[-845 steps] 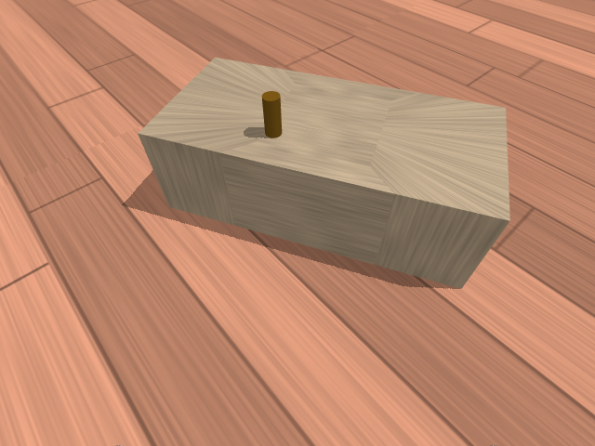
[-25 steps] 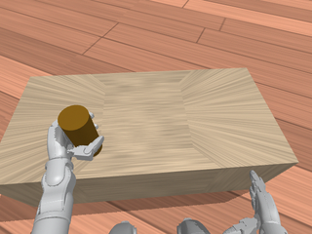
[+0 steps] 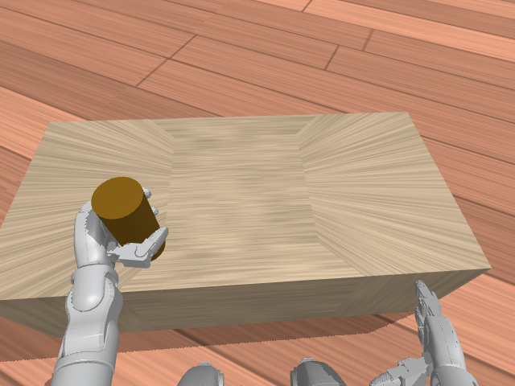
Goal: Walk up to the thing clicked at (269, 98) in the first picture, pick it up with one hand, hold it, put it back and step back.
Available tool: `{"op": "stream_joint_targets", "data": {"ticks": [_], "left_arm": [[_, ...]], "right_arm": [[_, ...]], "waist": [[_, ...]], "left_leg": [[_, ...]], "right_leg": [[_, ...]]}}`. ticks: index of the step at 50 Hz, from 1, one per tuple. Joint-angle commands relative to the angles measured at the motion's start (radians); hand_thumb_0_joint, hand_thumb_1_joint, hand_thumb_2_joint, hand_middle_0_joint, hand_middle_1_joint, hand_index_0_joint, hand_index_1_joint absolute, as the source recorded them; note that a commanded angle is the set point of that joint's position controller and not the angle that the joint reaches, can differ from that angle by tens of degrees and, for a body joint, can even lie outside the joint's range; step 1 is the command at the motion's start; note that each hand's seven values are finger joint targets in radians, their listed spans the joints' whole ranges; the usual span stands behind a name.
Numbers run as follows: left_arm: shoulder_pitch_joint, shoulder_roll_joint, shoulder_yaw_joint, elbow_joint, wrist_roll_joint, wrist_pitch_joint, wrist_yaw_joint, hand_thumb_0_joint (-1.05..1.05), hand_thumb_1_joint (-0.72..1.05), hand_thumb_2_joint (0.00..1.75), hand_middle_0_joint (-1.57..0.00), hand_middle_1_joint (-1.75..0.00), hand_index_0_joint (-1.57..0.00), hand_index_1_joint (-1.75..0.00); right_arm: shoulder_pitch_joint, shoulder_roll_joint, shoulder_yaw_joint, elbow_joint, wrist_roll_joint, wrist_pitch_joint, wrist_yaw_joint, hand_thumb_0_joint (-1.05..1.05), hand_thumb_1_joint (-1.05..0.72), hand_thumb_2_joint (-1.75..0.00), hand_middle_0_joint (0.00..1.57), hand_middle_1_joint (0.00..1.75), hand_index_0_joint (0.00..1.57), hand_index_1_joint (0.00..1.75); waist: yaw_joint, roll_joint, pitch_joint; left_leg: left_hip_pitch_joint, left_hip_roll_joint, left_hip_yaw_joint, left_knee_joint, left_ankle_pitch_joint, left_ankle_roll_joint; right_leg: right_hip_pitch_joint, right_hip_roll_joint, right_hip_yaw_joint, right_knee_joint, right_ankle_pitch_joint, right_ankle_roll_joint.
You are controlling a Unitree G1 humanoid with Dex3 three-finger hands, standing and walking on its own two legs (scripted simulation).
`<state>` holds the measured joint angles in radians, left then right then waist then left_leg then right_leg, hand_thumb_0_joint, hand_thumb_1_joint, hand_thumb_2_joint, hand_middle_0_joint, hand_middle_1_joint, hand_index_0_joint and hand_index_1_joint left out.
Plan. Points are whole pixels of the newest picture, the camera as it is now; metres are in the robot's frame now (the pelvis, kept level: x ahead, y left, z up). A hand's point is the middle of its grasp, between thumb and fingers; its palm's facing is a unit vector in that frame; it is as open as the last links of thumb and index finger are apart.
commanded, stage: hold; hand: left
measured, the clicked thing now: (133, 224) +0.33 +0.19 +0.06
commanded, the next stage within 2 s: crouch in 0.82 s
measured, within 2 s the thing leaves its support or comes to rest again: neither
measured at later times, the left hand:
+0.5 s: hand (142, 228) +0.33 +0.18 +0.05, palm faces +0.19 -0.98 -0.03, open 8.8 cm
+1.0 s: hand (142, 217) +0.34 +0.18 +0.06, palm faces +0.19 -0.98 -0.01, open 8.8 cm
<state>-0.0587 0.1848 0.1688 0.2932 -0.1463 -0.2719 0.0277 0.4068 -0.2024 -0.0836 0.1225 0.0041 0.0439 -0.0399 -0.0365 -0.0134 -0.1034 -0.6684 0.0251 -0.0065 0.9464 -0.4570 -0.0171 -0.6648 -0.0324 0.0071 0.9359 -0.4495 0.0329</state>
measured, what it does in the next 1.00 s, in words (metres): stands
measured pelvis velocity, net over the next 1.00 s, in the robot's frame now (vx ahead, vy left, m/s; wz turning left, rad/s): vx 0.00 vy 0.00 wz -0.01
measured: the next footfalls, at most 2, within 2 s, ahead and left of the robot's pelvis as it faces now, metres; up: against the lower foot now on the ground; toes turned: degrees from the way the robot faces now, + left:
none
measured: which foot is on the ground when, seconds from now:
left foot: down 0.00-1.00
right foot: down 0.00-1.00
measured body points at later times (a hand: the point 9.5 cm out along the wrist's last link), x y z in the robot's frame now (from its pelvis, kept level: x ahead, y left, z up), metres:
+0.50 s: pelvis +0.00 +0.00 +0.00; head +0.04 +0.01 +0.45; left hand +0.31 +0.23 +0.05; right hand +0.16 -0.26 -0.03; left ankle +0.01 +0.13 -0.69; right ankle +0.01 -0.14 -0.69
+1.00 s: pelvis +0.00 +0.00 +0.00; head +0.05 +0.01 +0.45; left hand +0.32 +0.23 +0.06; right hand +0.16 -0.26 -0.03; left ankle +0.01 +0.13 -0.69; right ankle +0.01 -0.14 -0.69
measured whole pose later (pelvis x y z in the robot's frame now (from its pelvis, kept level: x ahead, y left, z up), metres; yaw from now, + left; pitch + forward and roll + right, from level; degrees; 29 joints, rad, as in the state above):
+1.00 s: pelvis +0.00 +0.00 +0.00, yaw +0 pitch +10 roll +0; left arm -0.08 0.17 0.17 0.31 -0.14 -0.26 0.05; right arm 0.41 -0.20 -0.09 0.13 0.00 0.06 -0.04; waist -0.04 -0.01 -0.11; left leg -0.65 0.03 0.00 0.93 -0.46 -0.02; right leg -0.65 -0.03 0.02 0.92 -0.45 0.03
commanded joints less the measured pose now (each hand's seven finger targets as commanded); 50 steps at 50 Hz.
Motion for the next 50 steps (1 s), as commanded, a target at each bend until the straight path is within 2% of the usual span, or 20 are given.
{"op": "stream_joint_targets", "data": {"ticks": [1, 3, 6, 9, 14, 15, 17, 18, 21, 22, 26, 27, 28, 30, 34, 40, 41, 43, 46, 50], "left_arm": [[-0.369, 0.113, 0.007, -0.246, -0.018, -0.093, -0.031, 0.00, 0.31, 1.30, -1.26, -1.39, -1.27, -1.40], [-0.415, 0.102, -0.007, -0.244, -0.019, -0.088, -0.034, 0.00, 0.31, 1.30, -1.27, -1.39, -1.28, -1.40], [-0.396, 0.087, 0.003, -0.207, -0.032, -0.082, -0.032, 0.00, 0.30, 1.31, -1.28, -1.40, -1.29, -1.41], [-0.358, 0.130, 0.063, -0.207, -0.036, -0.090, -0.018, 0.00, 0.28, 1.29, -1.25, -1.38, -1.27, -1.39], [-0.342, 0.143, 0.078, -0.296, -0.024, -0.130, -0.001, 0.00, 0.30, 1.30, -1.25, -1.39, -1.27, -1.40], [-0.327, 0.153, 0.100, -0.292, -0.030, -0.134, 0.003, 0.00, 0.28, 1.31, -1.26, -1.40, -1.27, -1.41], [-0.357, 0.149, 0.091, -0.317, -0.023, -0.140, 0.013, 0.00, 0.25, 1.32, -1.25, -1.41, -1.27, -1.42], [-0.383, 0.140, 0.072, -0.371, -0.016, -0.147, 0.018, 0.00, 0.24, 1.32, -1.23, -1.40, -1.25, -1.41], [-0.352, 0.152, 0.077, -0.315, -0.012, -0.135, 0.020, 0.00, 0.27, 1.32, -1.22, -1.39, -1.24, -1.40], [-0.394, 0.151, 0.061, -0.361, -0.008, -0.134, 0.017, 0.00, 0.27, 1.32, -1.22, -1.39, -1.24, -1.40], [-0.393, 0.134, 0.031, -0.272, -0.010, -0.110, -0.009, 0.00, 0.28, 1.31, -1.25, -1.40, -1.27, -1.41], [-0.384, 0.126, 0.026, -0.229, -0.017, -0.106, -0.018, 0.00, 0.29, 1.31, -1.26, -1.40, -1.27, -1.41], [-0.396, 0.100, 0.007, -0.229, -0.022, -0.104, -0.027, 0.00, 0.28, 1.31, -1.25, -1.39, -1.26, -1.40], [-0.353, 0.102, 0.022, -0.147, -0.034, -0.090, -0.038, 0.00, 0.28, 1.30, -1.25, -1.40, -1.27, -1.40], [-0.384, 0.103, 0.011, -0.230, -0.034, -0.099, -0.038, 0.00, 0.32, 1.30, -1.25, -1.38, -1.27, -1.39], [-0.359, 0.154, 0.088, -0.308, -0.027, -0.116, 0.013, 0.00, 0.26, 1.31, -1.25, -1.40, -1.26, -1.41], [-0.383, 0.155, 0.083, -0.357, -0.021, -0.121, 0.020, 0.00, 0.24, 1.30, -1.24, -1.39, -1.25, -1.40], [-0.378, 0.182, 0.106, -0.368, -0.013, -0.122, 0.029, 0.00, 0.25, 1.32, -1.22, -1.39, -1.24, -1.40], [-0.323, 0.141, 0.095, -0.290, -0.022, -0.108, 0.026, 0.00, 0.27, 1.35, -1.22, -1.40, -1.23, -1.42], [-0.378, 0.069, -0.002, -0.229, -0.014, -0.095, -0.004, 0.00, 0.29, 1.27, -1.26, -1.36, -1.27, -1.37]], "right_arm": [[0.011, -0.138, -0.066, -0.147, 0.003, -0.052, -0.010, 0.00, 0.56, -0.05, 0.05, 0.05, 0.05, 0.05], [0.005, -0.115, -0.046, -0.112, 0.005, -0.052, -0.007, 0.00, 0.56, -0.05, 0.05, 0.05, 0.05, 0.05], [-0.001, -0.146, -0.077, -0.127, 0.007, -0.056, -0.008, 0.00, 0.56, -0.05, 0.05, 0.05, 0.05, 0.05], [-0.030, -0.173, -0.097, -0.168, 0.005, -0.058, -0.005, 0.00, 0.56, -0.05, 0.05, 0.05, 0.05, 0.05], [-0.002, -0.099, -0.036, -0.179, 0.001, -0.045, 0.003, 0.00, 0.56, -0.05, 0.05, 0.05, 0.05, 0.05], [-0.028, -0.128, -0.061, -0.199, 0.000, -0.048, 0.000, 0.00, 0.55, -0.05, 0.05, 0.05, 0.05, 0.05], [-0.051, -0.147, -0.074, -0.229, -0.005, -0.050, -0.001, 0.00, 0.55, -0.05, 0.05, 0.05, 0.05, 0.05], [-0.024, -0.104, -0.041, -0.203, -0.006, -0.045, 0.002, 0.00, 0.56, -0.05, 0.05, 0.05, 0.05, 0.05], [-0.014, -0.155, -0.091, -0.187, -0.008, -0.043, -0.009, 0.00, 0.56, -0.05, 0.05, 0.05, 0.05, 0.05], [-0.001, -0.121, -0.062, -0.178, -0.007, -0.043, -0.005, 0.00, 0.56, -0.05, 0.05, 0.05, 0.05, 0.05], [0.020, -0.114, -0.049, -0.155, 0.002, -0.045, -0.007, 0.00, 0.55, -0.05, 0.05, 0.05, 0.05, 0.05], [0.000, -0.144, -0.073, -0.180, 0.002, -0.048, -0.009, 0.00, 0.56, -0.05, 0.05, 0.05, 0.05, 0.05], [0.009, -0.112, -0.037, -0.169, 0.004, -0.052, -0.005, 0.00, 0.56, -0.05, 0.05, 0.05, 0.05, 0.05], [0.001, -0.147, -0.068, -0.157, 0.008, -0.051, -0.008, 0.00, 0.56, -0.05, 0.05, 0.05, 0.05, 0.05], [0.015, -0.135, -0.056, -0.168, 0.007, -0.057, -0.001, 0.00, 0.56, -0.05, 0.05, 0.05, 0.05, 0.05], [-0.041, -0.160, -0.085, -0.215, 0.001, -0.055, -0.007, 0.00, 0.55, -0.05, 0.05, 0.05, 0.05, 0.05], [-0.031, -0.122, -0.049, -0.222, -0.001, -0.053, -0.004, 0.00, 0.55, -0.05, 0.05, 0.05, 0.05, 0.05], [-0.017, -0.131, -0.064, -0.196, -0.004, -0.041, -0.006, 0.00, 0.56, -0.05, 0.05, 0.05, 0.05, 0.05], [0.002, -0.134, -0.074, -0.180, -0.001, -0.035, -0.007, 0.00, 0.55, -0.06, 0.05, 0.05, 0.05, 0.05], [-0.016, -0.096, -0.036, -0.198, 0.004, -0.041, -0.005, 0.00, 0.56, -0.05, 0.05, 0.05, 0.05, 0.05]], "waist": [[-0.035, 0.057, -0.249], [-0.023, 0.076, -0.219], [-0.020, 0.041, -0.271], [0.008, 0.026, -0.293], [0.030, 0.019, -0.336], [0.030, -0.002, -0.326], [0.021, 0.027, -0.312], [0.018, 0.067, -0.328], [-0.007, 0.049, -0.310], [-0.010, 0.085, -0.321], [-0.033, 0.063, -0.257], [-0.042, 0.039, -0.246], [-0.037, 0.022, -0.243], [-0.029, 0.007, -0.205], [-0.012, 0.038, -0.291], [0.018, 0.020, -0.333], [0.023, 0.046, -0.339], [0.028, 0.069, -0.359], [0.005, 0.018, -0.314], [-0.035, -0.003, -0.242]], "left_leg": [[0.172, -0.022, 0.021, -0.144, 0.234, 0.014], [0.163, -0.018, 0.014, -0.160, 0.211, 0.011], [0.188, -0.013, 0.006, -0.154, 0.256, 0.009], [0.183, -0.012, 0.000, -0.156, 0.277, 0.004], [0.171, -0.026, 0.021, -0.126, 0.304, 0.011], [0.163, -0.023, 0.018, -0.129, 0.292, 0.011], [0.161, -0.023, 0.020, -0.138, 0.274, 0.007], [0.174, -0.022, 0.020, -0.142, 0.262, 0.003], [0.173, -0.024, 0.027, -0.129, 0.266, 0.010], [0.183, -0.026, 0.030, -0.129, 0.275, 0.010], [0.176, -0.020, 0.020, -0.150, 0.214, 0.013], [0.165, -0.021, 0.021, -0.148, 0.200, 0.018], [0.165, -0.019, 0.017, -0.152, 0.197, 0.018], [0.146, -0.022, 0.020, -0.157, 0.176, 0.023], [0.183, -0.024, 0.021, -0.144, 0.242, 0.017], [0.179, -0.024, 0.018, -0.139, 0.286, 0.011], [0.191, -0.022, 0.016, -0.143, 0.305, 0.006], [0.203, -0.020, 0.014, -0.139, 0.349, 0.003], [0.179, -0.019, 0.019, -0.131, 0.346, 0.010], [0.172, -0.020, 0.025, -0.145, 0.246, 0.018]], "right_leg": [[0.102, 0.026, -0.017, -0.131, 0.284, -0.025], [0.088, 0.028, -0.024, -0.128, 0.251, -0.032], [0.111, 0.033, -0.035, -0.117, 0.278, -0.035], [0.131, 0.035, -0.041, -0.109, 0.279, -0.038], [0.191, 0.028, -0.023, -0.111, 0.330, -0.029], [0.188, 0.030, -0.023, -0.112, 0.315, -0.027], [0.171, 0.031, -0.018, -0.112, 0.295, -0.030], [0.164, 0.031, -0.016, -0.110, 0.283, -0.034], [0.158, 0.028, -0.007, -0.118, 0.304, -0.026], [0.156, 0.027, -0.005, -0.118, 0.320, -0.028], [0.109, 0.030, -0.015, -0.134, 0.259, -0.027], [0.113, 0.029, -0.014, -0.142, 0.255, -0.024], [0.114, 0.029, -0.020, -0.142, 0.252, -0.024], [0.097, 0.031, -0.024, -0.151, 0.232, -0.024], [0.128, 0.031, -0.025, -0.133, 0.286, -0.028], [0.191, 0.029, -0.020, -0.119, 0.313, -0.030], [0.190, 0.033, -0.022, -0.114, 0.321, -0.033], [0.197, 0.033, -0.022, -0.103, 0.348, -0.036], [0.188, 0.030, -0.017, -0.111, 0.370, -0.027], [0.134, 0.031, -0.016, -0.144, 0.299, -0.020]]}}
